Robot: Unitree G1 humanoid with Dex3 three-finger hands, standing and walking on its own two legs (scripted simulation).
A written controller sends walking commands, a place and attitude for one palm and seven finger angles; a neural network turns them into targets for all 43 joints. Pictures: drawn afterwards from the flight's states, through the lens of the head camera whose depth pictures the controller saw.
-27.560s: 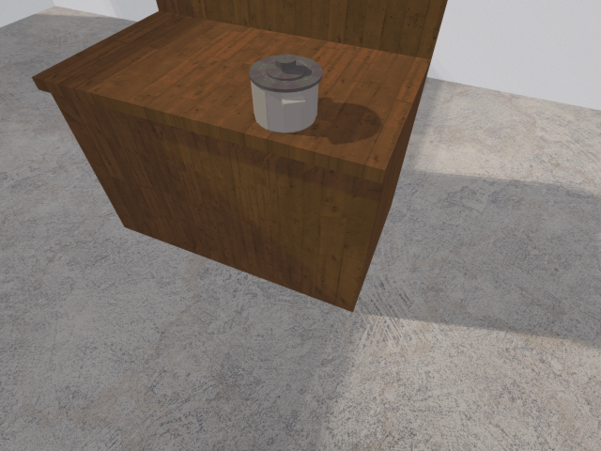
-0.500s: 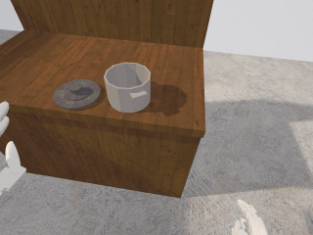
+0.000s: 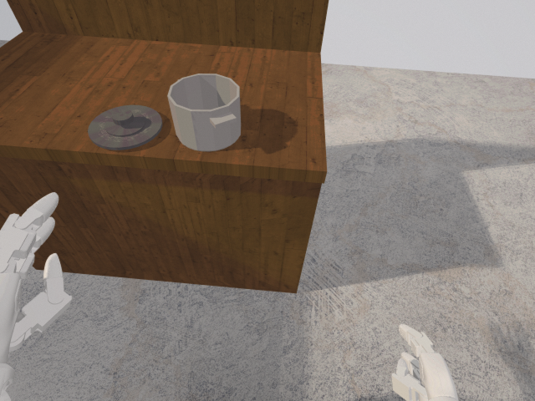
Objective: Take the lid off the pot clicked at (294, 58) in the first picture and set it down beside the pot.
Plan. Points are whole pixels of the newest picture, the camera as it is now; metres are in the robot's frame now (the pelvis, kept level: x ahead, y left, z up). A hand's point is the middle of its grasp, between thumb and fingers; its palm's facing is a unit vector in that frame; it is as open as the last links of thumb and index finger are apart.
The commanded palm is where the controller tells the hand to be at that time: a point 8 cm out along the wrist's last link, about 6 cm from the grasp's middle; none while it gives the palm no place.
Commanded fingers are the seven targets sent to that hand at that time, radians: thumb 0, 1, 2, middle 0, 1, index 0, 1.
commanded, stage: stop stepping back and stand still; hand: left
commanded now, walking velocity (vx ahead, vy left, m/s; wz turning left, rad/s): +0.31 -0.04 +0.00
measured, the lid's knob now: (123, 117) +0.72 +0.40 -0.01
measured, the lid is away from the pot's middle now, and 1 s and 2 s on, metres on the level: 0.21 0.21 0.21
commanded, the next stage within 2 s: let the arm hang, fingers relaxed in 1.62 s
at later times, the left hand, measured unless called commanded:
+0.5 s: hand out of the picture +0.09 +0.21 +0.16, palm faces +0.40 -0.80 -0.45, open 7.4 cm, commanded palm +0.03 +0.26 +0.18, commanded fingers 0.00 0.90 0.90 -0.20 -0.30 -0.20 -0.30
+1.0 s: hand out of the picture +0.03 +0.20 -0.16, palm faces +0.04 -0.97 -0.24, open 7.4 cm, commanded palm none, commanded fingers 0.00 0.90 0.90 -0.20 -0.30 -0.20 -0.30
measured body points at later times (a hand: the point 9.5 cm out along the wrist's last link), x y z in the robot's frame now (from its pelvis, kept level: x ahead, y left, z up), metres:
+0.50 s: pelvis -0.10 -0.03 +0.00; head -0.12 -0.03 +0.44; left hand +0.06 +0.25 +0.19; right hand +0.03 -0.26 -0.10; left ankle -0.07 +0.11 -0.73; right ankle -0.07 -0.12 -0.73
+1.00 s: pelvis -0.08 +0.00 -0.01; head -0.06 +0.01 +0.44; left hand +0.02 +0.25 -0.14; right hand +0.03 -0.24 -0.14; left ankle -0.06 +0.12 -0.73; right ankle -0.07 -0.12 -0.73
